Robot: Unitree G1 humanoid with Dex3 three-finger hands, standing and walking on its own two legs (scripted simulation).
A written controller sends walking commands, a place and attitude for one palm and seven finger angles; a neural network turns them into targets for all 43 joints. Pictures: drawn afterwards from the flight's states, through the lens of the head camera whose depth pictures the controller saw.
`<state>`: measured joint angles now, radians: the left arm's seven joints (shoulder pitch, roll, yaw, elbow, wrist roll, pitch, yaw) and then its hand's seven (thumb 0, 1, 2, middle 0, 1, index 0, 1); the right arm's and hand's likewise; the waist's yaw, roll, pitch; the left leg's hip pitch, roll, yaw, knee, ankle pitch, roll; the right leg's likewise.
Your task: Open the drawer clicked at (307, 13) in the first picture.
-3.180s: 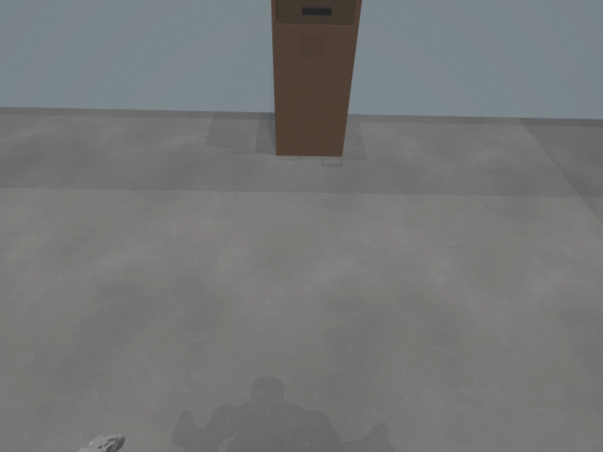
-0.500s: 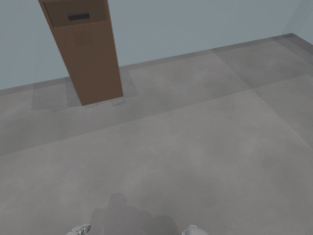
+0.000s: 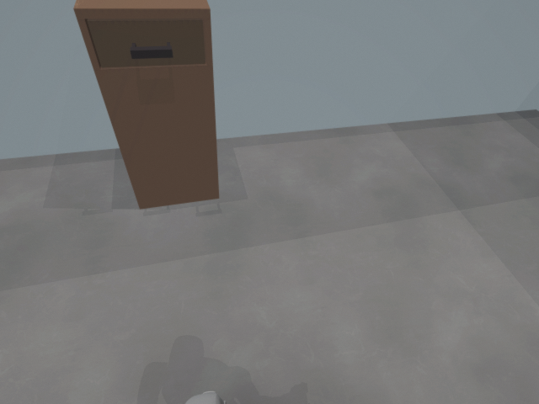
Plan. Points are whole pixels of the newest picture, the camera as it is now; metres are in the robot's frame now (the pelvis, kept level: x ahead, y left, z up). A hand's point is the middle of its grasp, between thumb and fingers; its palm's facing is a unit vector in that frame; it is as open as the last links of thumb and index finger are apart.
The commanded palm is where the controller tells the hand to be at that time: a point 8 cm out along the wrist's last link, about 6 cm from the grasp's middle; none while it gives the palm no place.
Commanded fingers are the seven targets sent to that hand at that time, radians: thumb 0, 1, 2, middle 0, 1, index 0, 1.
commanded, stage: walk to a spot facing it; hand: left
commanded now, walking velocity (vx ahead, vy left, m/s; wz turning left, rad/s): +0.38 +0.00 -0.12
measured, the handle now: (151, 48) +1.04 +0.46 +0.01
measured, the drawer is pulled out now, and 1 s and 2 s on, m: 0.00 0.00 0.00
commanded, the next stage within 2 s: turn to face it in 0.54 s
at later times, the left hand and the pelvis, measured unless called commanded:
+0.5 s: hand (180, 315) +0.29 +0.19 -0.15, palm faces -0.14 -0.98 -0.16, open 7.4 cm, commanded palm none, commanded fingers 0.00 0.90 0.90 -0.20 -0.30 -0.20 -0.30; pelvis +0.20 +0.02 +0.01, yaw -9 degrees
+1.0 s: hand (230, 240) +0.47 +0.12 -0.15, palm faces -0.08 -0.98 -0.20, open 7.2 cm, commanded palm none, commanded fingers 0.00 0.90 0.90 -0.20 -0.30 -0.20 -0.30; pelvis +0.35 -0.04 +0.01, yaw -6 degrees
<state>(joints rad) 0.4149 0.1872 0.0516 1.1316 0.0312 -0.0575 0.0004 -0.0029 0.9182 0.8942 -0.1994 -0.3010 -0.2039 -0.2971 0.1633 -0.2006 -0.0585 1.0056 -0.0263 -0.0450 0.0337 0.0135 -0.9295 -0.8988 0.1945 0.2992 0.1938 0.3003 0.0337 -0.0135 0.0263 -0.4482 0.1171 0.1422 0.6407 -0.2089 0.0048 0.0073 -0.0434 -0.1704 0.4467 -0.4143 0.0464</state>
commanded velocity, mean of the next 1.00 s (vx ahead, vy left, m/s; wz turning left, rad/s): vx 0.19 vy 0.00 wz -0.02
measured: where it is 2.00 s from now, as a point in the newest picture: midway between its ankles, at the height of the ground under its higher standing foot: (277, 378)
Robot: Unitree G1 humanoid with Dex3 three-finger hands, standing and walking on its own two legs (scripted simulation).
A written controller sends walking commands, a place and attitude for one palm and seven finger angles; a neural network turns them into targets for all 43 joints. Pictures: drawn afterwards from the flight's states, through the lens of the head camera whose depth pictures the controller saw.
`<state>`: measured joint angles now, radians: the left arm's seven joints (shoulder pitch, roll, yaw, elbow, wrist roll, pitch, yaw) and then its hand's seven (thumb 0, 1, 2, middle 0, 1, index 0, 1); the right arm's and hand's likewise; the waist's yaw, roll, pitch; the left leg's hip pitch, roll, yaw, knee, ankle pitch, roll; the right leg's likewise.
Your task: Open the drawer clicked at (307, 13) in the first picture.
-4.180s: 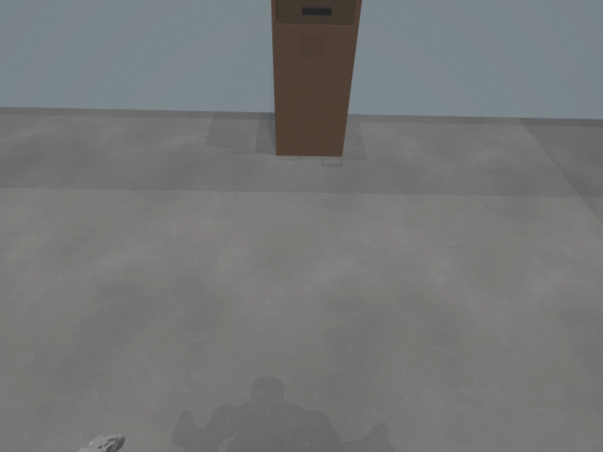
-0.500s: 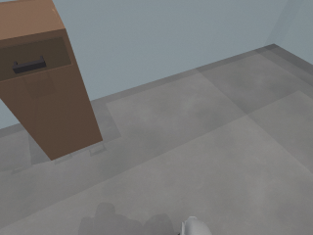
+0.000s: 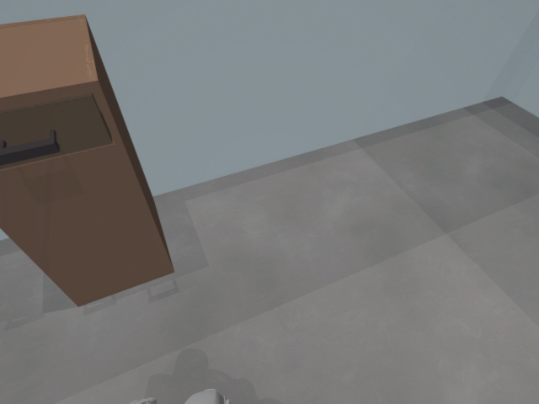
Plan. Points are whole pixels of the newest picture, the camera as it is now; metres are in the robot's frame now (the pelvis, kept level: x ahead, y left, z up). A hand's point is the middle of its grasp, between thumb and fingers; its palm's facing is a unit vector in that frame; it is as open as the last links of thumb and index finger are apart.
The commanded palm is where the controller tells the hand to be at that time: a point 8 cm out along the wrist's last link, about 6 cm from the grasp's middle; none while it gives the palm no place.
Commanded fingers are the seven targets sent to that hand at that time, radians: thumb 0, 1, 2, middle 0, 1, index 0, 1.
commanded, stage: turn to face it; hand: left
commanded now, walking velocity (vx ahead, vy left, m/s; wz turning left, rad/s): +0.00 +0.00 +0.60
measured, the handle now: (27, 145) +0.63 +0.57 +0.00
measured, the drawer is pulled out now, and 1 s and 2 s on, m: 0.00 0.00 0.00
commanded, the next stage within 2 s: take the last steps up to it in 0.70 s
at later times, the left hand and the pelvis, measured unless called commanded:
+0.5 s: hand out of the picture +0.06 +0.25 -0.16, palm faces +0.27 -0.92 -0.27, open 7.4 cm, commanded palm none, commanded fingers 0.00 0.90 0.90 -0.20 -0.30 -0.20 -0.30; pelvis +0.03 +0.02 +0.00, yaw +14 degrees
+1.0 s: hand out of the picture -0.05 +0.15 -0.15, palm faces +0.48 -0.85 -0.24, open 7.3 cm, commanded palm none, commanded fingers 0.00 0.90 0.90 -0.20 -0.30 -0.20 -0.30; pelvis +0.02 -0.02 +0.01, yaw +25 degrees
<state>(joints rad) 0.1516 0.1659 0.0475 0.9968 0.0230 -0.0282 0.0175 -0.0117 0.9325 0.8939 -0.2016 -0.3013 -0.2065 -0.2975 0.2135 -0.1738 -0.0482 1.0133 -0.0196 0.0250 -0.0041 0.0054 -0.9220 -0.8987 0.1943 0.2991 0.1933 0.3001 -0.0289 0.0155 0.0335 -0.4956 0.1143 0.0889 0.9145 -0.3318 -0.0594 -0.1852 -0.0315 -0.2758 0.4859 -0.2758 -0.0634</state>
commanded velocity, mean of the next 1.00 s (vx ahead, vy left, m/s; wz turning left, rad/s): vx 0.07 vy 0.02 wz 0.34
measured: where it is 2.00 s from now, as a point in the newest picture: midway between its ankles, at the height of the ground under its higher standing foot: outside the picture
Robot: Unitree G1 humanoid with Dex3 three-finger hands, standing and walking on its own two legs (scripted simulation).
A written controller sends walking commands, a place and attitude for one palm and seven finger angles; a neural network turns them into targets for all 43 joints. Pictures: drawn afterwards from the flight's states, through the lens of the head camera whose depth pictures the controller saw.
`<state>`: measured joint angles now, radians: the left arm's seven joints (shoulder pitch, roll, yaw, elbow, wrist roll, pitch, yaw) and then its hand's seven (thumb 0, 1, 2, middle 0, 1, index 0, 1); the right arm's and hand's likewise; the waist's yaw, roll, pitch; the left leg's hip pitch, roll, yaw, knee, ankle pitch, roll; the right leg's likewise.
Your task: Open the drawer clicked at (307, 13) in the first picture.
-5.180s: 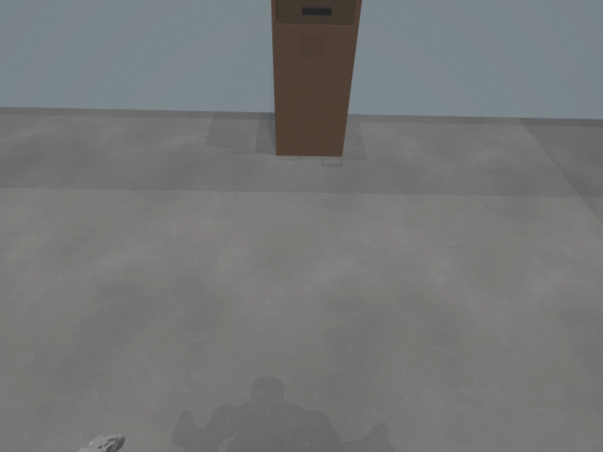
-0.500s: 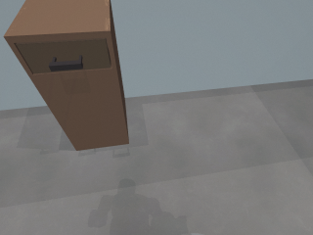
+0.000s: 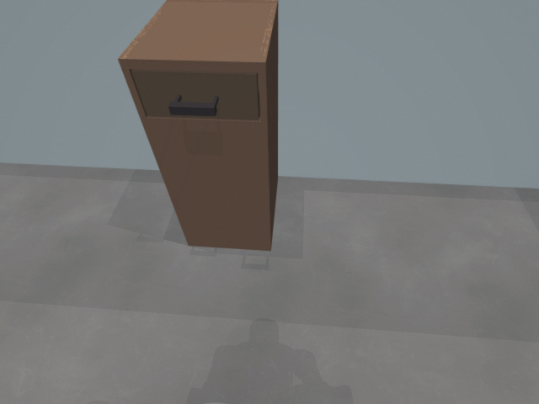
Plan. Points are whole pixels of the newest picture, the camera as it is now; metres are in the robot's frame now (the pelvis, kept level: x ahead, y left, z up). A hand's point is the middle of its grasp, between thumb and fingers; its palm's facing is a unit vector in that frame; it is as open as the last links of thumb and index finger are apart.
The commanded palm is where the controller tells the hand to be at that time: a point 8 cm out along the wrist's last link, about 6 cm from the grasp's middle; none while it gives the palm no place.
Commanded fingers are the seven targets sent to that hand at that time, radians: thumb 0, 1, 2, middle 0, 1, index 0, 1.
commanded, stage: take the last steps up to it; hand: left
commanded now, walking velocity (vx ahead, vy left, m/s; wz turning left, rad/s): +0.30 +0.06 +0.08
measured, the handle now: (195, 103) +0.81 +0.28 -0.01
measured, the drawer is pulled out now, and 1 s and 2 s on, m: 0.00 0.00 0.00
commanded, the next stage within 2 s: come to a stop and stand still in 0.78 s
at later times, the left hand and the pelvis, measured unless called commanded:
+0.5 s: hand (148, 388) +0.17 +0.24 -0.17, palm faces +0.02 -0.98 -0.18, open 7.4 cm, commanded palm none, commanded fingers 0.00 0.90 0.90 -0.20 -0.30 -0.20 -0.30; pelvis +0.10 +0.06 -0.01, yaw +0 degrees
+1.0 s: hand (191, 325) +0.28 +0.19 -0.17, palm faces +0.03 -0.98 -0.21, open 7.3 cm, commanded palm none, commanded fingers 0.00 0.90 0.90 -0.20 -0.30 -0.20 -0.30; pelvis +0.26 +0.01 +0.00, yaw -2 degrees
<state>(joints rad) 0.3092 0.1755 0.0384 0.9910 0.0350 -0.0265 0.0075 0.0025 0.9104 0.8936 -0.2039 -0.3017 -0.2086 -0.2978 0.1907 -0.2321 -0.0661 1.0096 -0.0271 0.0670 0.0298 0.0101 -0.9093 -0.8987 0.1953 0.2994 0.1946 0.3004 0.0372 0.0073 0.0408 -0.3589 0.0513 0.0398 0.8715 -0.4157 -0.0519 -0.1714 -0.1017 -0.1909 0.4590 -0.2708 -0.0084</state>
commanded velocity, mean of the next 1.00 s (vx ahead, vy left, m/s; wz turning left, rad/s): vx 0.18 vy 0.01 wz -0.01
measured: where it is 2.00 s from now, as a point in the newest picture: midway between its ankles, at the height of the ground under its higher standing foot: outside the picture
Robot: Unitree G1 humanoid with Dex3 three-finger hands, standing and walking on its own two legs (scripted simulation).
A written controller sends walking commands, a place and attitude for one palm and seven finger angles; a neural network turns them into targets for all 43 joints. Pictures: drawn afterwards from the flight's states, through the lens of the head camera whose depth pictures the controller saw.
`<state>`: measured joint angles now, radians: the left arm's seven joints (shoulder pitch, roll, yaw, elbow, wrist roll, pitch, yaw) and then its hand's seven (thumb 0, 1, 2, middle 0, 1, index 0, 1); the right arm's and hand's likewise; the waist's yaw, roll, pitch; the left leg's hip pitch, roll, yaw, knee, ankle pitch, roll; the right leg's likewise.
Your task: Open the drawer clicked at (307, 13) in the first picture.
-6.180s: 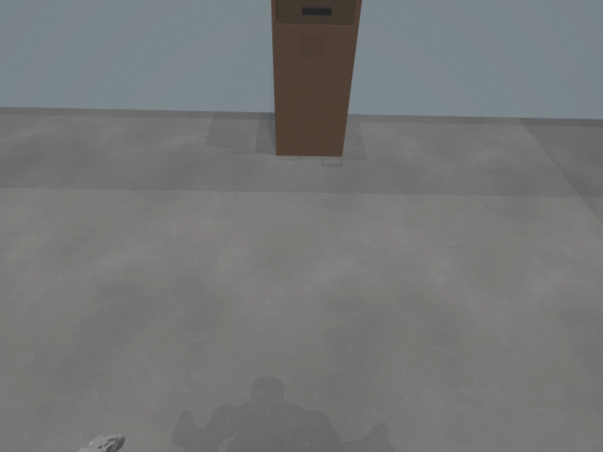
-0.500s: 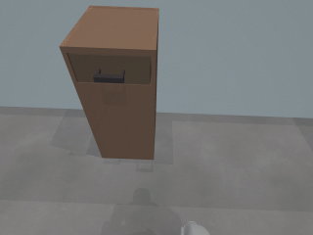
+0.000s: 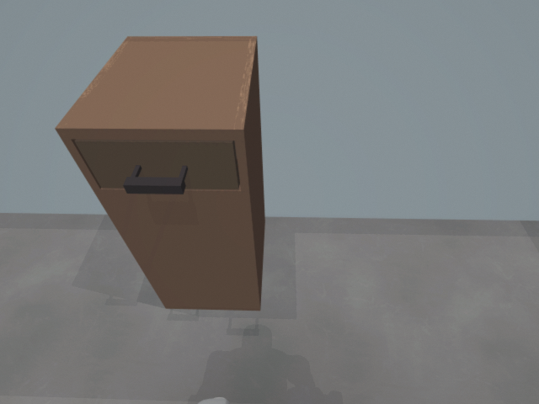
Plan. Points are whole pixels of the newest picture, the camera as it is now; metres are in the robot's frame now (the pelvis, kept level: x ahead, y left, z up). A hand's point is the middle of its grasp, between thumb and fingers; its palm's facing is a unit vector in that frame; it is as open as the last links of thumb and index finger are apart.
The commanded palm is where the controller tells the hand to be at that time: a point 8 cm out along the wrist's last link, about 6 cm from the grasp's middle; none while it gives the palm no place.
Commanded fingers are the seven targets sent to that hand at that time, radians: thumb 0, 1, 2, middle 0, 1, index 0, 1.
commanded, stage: come to a stop and stand still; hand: left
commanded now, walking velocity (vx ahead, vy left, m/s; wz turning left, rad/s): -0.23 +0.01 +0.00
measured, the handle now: (157, 177) +0.54 +0.29 -0.01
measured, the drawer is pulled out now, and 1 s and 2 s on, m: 0.00 0.00 0.00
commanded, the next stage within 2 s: look again from close up in 0.94 s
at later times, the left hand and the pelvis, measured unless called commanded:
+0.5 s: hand out of the picture +0.01 +0.18 -0.17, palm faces +0.00 -0.96 -0.29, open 7.4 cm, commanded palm none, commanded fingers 0.00 0.90 0.90 -0.20 -0.30 -0.20 -0.30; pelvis -0.01 -0.02 -0.01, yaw -2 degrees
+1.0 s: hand out of the picture -0.04 +0.14 -0.18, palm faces +0.03 -0.98 -0.18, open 7.3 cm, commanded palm none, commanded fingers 0.00 0.90 0.90 -0.20 -0.30 -0.20 -0.30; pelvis -0.03 -0.03 +0.00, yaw -1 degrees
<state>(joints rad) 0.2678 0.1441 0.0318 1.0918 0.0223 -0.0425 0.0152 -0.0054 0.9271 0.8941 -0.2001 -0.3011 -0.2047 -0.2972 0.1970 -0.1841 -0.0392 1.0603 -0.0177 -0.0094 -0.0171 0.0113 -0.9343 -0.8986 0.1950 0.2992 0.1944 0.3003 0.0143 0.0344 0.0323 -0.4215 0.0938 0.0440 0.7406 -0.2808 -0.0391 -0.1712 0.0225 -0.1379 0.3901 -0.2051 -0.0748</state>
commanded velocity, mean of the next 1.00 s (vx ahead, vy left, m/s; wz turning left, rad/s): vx -0.04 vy -0.03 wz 0.00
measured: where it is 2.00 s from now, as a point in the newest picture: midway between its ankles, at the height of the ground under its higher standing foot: outside the picture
